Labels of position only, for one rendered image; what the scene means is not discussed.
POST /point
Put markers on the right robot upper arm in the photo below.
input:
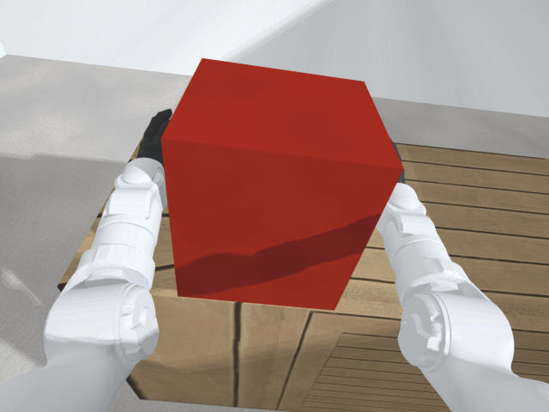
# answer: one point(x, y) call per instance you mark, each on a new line
point(464, 347)

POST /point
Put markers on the pedestal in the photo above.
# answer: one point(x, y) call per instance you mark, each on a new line
point(491, 212)

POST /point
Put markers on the robot left forearm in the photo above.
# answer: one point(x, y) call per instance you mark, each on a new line
point(123, 247)

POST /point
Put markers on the robot right forearm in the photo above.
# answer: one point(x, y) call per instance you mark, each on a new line
point(416, 253)

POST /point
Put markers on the right robot hand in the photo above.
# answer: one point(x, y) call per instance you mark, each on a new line
point(401, 178)

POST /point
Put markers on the carton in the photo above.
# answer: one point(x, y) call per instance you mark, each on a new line
point(275, 182)

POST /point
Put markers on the left robot upper arm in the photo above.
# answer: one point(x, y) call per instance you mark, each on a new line
point(93, 339)

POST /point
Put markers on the left robot hand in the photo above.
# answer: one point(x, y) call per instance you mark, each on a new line
point(150, 146)

